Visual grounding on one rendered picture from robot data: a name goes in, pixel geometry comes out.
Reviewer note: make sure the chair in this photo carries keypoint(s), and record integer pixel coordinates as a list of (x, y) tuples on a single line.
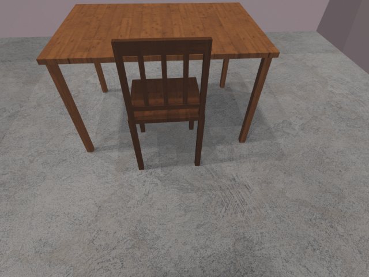
[(164, 99)]

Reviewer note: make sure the table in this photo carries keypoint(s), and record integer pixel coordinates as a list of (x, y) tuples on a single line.
[(85, 37)]

